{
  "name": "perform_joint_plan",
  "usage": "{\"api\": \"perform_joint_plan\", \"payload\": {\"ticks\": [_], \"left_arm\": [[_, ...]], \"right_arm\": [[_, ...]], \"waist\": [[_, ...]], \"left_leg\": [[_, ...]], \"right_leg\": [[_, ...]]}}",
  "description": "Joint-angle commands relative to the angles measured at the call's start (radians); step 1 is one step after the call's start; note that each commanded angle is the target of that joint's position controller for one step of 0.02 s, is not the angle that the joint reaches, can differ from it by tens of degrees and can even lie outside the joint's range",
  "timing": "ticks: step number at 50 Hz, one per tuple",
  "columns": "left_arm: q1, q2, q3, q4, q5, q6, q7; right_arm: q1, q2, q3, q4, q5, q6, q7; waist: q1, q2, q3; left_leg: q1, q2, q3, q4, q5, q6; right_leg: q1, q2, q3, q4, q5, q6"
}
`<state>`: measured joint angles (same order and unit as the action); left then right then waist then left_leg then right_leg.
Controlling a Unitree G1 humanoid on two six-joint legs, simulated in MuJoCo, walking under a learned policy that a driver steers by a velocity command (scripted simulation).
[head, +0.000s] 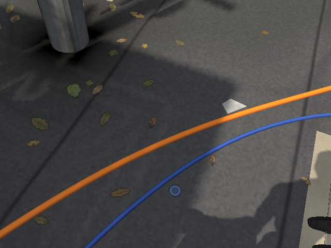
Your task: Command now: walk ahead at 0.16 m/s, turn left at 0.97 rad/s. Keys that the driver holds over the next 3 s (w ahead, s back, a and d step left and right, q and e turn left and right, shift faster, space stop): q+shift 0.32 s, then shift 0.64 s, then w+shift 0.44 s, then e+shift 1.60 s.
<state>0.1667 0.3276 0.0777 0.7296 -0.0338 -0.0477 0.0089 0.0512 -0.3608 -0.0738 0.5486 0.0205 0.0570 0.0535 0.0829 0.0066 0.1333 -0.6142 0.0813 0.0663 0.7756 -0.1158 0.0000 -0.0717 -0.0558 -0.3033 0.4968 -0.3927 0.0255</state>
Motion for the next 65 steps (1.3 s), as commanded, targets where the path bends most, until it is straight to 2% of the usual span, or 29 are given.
{"api": "perform_joint_plan", "payload": {"ticks": [1,2,3,4,5,7,13,21,22,23,24,26,33,39,40,41,42,44,48,50,52,55,59,60,61,62,63,64,65], "left_arm": [[-0.132,0.16,0.045,-0.092,-0.024,-0.001,-0.011],[-0.129,0.124,0.034,-0.098,-0.022,0.007,-0.014],[-0.043,-0.009,-0.002,-0.124,0.034,0.01,-0.022],[-0.016,0.07,0.003,-0.159,0.026,-0.003,-0.028],[-0.116,0.148,0.016,-0.168,0.006,-0.019,-0.035],[-0.157,0.124,0.015,-0.169,0.026,-0.022,-0.024],[-0.095,0.039,-0.011,-0.148,0.041,0.007,-0.014],[-0.067,0.065,0.006,-0.152,0.044,-0.007,-0.017],[-0.065,0.12,0.014,-0.17,0.064,-0.006,-0.011],[-0.068,0.189,0.028,-0.165,0.106,0.002,-0.008],[-0.09,0.136,0.02,-0.188,0.106,-0.001,-0.01],[-0.143,0.064,-0.004,-0.21,0.068,0.009,-0.003],[-0.012,0.066,-0.01,-0.178,0.059,0.027,0.006],[0.101,0.087,-0.001,-0.113,0.013,0.055,0.003],[0.11,0.06,-0.011,-0.104,0.011,0.047,0.001],[0.093,-0.009,-0.032,-0.135,0.043,0.03,-0.011],[0.018,-0.03,-0.037,-0.167,0.043,0.019,-0.011],[-0.016,0.006,-0.025,-0.144,0.042,0.018,-0.01],[0.059,0.018,-0.027,-0.091,0.049,0.026,0.007],[0.087,0.05,-0.008,-0.06,0.018,0.031,0.005],[-0.056,0.06,-0.003,-0.117,-0.002,0.017,-0.005],[-0.071,0.011,-0.016,-0.142,-0.006,-0.032,-0.033],[0.017,0.011,-0.021,-0.116,-0.001,-0.055,-0.048],[0.149,0.016,-0.017,-0.087,0.083,-0.002,-0.062],[0.314,0.069,0.009,-0.023,0.088,0.009,-0.052],[0.52,0.15,0.032,0.008,0.093,0.002,-0.038],[0.562,0.226,0.039,0.003,0.094,-0.004,-0.034],[0.439,0.181,0.027,-0.025,0.09,0.0,-0.031],[0.341,0.138,0.017,-0.046,0.079,-0.007,-0.031]], "right_arm": [[0.231,-0.119,-0.059,0.004,-0.002,-0.007,-0.002],[0.379,-0.17,-0.089,0.042,-0.003,-0.016,-0.023],[0.335,-0.263,-0.099,0.011,0.014,-0.025,-0.047],[0.246,-0.289,-0.089,-0.081,-0.039,-0.04,-0.039],[0.199,-0.241,-0.081,-0.106,-0.037,-0.042,-0.03],[0.117,-0.16,-0.057,-0.109,-0.001,-0.036,-0.045],[0.031,-0.145,-0.052,-0.129,-0.027,0.001,-0.101],[0.059,-0.034,-0.014,-0.121,-0.026,0.01,-0.076],[0.114,0.034,0.008,-0.116,-0.041,0.008,-0.077],[0.117,-0.009,-0.005,-0.137,-0.031,-0.004,-0.077],[0.131,-0.084,-0.029,-0.116,-0.018,-0.019,-0.08],[0.121,-0.093,-0.032,-0.062,-0.016,-0.005,-0.085],[0.086,0.027,0.03,-0.008,-0.027,-0.015,-0.102],[0.209,0.014,0.027,0.078,-0.021,-0.009,-0.08],[0.231,-0.008,0.027,0.073,-0.038,-0.009,-0.081],[0.256,-0.075,0.017,0.074,-0.056,-0.006,-0.085],[0.179,-0.028,0.029,0.086,-0.071,-0.012,-0.079],[0.097,0.047,0.057,0.064,-0.085,-0.038,-0.074],[0.191,0.056,0.064,0.127,-0.052,-0.061,-0.072],[0.275,-0.034,0.034,0.146,-0.037,-0.042,-0.078],[0.316,-0.135,-0.002,0.146,-0.029,-0.048,-0.083],[0.277,-0.056,0.013,0.131,-0.008,-0.091,-0.091],[0.221,-0.065,0.011,0.109,0.007,-0.108,-0.068],[0.205,-0.107,-0.013,0.129,-0.049,-0.111,-0.048],[0.187,-0.046,-0.001,0.124,-0.062,-0.118,-0.041],[0.104,0.031,0.023,0.09,-0.076,-0.125,-0.037],[0.037,0.07,0.034,0.009,-0.059,-0.137,-0.042],[0.068,0.054,0.031,0.006,-0.056,-0.145,-0.039],[0.075,0.029,0.028,0.017,-0.057,-0.147,-0.03]], "waist": [[-0.174,-0.041,-0.217],[-0.248,0.034,-0.254],[-0.138,0.348,-0.241],[-0.124,0.309,-0.486],[-0.174,0.136,-0.482],[-0.115,0.012,-0.296],[-0.061,0.016,-0.282],[-0.078,0.125,-0.277],[-0.109,-0.053,-0.276],[-0.131,-0.331,-0.186],[-0.128,-0.271,-0.174],[-0.131,-0.084,-0.145],[-0.059,-0.168,-0.25],[-0.073,-0.215,-0.222],[-0.085,-0.161,-0.244],[-0.06,0.079,-0.29],[-0.073,0.213,-0.226],[-0.08,0.144,-0.177],[-0.072,0.087,-0.142],[-0.11,0.105,-0.114],[-0.18,0.181,0.042],[-0.149,0.105,0.031],[-0.094,0.113,-0.092],[-0.017,0.127,-0.107],[0.052,-0.014,-0.135],[0.171,-0.242,-0.187],[0.159,-0.383,-0.173],[0.069,-0.202,-0.133],[0.009,-0.071,-0.113]], "left_leg": [[0.411,-0.109,0.096,-0.105,0.009,0.083],[0.615,-0.141,0.052,-0.213,0.103,0.142],[0.756,0.044,-0.282,-0.223,0.632,0.244],[0.905,0.248,-0.797,-0.362,0.377,0.505],[0.854,0.262,-0.797,-0.459,0.155,0.475],[0.646,0.17,-0.655,-0.45,0.041,0.36],[0.333,-0.004,-0.464,-0.378,0.258,0.262],[0.267,-0.057,-0.532,-0.19,-0.055,0.146],[0.161,-0.153,-0.418,0.026,-0.341,0.084],[-0.02,-0.261,-0.243,0.248,-0.563,0.015],[-0.045,-0.196,-0.283,0.475,-0.515,-0.026],[-0.038,-0.178,-0.27,0.607,-0.367,-0.056],[0.125,-0.115,-0.118,0.215,-0.336,-0.101],[0.453,-0.122,-0.06,-0.396,-0.105,0.006],[0.59,-0.051,-0.145,-0.418,-0.026,0.052],[0.723,0.126,-0.333,-0.378,0.193,0.123],[0.473,0.217,-0.395,-0.415,0.117,0.238],[0.385,0.122,-0.322,-0.431,0.028,0.196],[0.325,0.01,-0.237,-0.42,-0.068,0.088],[0.351,0.015,-0.291,-0.503,-0.595,0.121],[0.371,0.21,-0.567,-0.641,-0.825,0.245],[0.509,0.23,-0.551,-0.614,-0.596,0.261],[0.34,0.133,-0.325,-0.575,-0.385,0.217],[0.221,0.076,-0.265,-0.51,-0.541,0.197],[0.057,0.012,-0.207,-0.317,-0.499,0.177],[-0.115,-0.1,-0.079,0.113,-0.411,0.134],[-0.342,-0.189,-0.158,0.368,-0.441,0.124],[-0.41,-0.121,-0.262,0.493,-0.285,0.13],[-0.402,-0.063,-0.234,0.505,-0.158,0.115]], "right_leg": [[-0.083,-0.204,0.06,0.174,0.919,-0.088],[-0.216,-0.161,0.06,0.43,0.744,-0.041],[-0.496,-0.01,0.077,0.772,-0.245,0.03],[-0.698,0.127,0.318,1.02,-0.323,0.078],[-0.722,0.085,0.41,0.996,-0.218,0.061],[-0.691,0.036,0.42,0.849,-0.127,0.049],[-0.402,0.092,0.392,0.402,0.033,0.079],[-0.144,0.042,0.402,-0.028,0.291,0.007],[-0.056,-0.163,0.626,-0.119,0.336,-0.073],[-0.127,-0.337,0.924,-0.24,0.326,-0.275],[-0.176,-0.359,1.034,-0.247,0.194,-0.327],[-0.226,-0.234,0.781,-0.191,0.077,-0.226],[-0.091,-0.121,0.53,-0.14,0.309,-0.221],[-0.184,-0.16,0.547,-0.08,0.422,-0.207],[-0.3,-0.136,0.507,-0.039,0.335,-0.143],[-0.46,-0.036,0.376,0.145,0.111,-0.069],[-0.438,0.001,0.313,0.134,-0.109,-0.003],[-0.337,-0.005,0.326,0.189,0.0,0.029],[-0.144,-0.028,0.351,-0.002,0.3,0.032],[-0.254,0.084,0.227,0.137,-0.057,0.005],[-0.549,0.038,0.274,0.344,-0.076,-0.021],[-0.723,-0.052,0.346,0.386,-0.021,-0.042],[-0.281,0.022,0.24,0.143,0.091,-0.031],[-0.075,0.078,0.178,0.021,0.02,-0.059],[0.179,0.095,0.17,0.048,0.053,-0.065],[0.323,-0.11,0.455,-0.094,-0.218,-0.08],[0.291,-0.296,0.976,-0.325,-0.561,-0.115],[0.237,-0.351,1.076,-0.357,-0.593,-0.162],[0.168,-0.336,0.97,-0.321,-0.482,-0.163]]}}
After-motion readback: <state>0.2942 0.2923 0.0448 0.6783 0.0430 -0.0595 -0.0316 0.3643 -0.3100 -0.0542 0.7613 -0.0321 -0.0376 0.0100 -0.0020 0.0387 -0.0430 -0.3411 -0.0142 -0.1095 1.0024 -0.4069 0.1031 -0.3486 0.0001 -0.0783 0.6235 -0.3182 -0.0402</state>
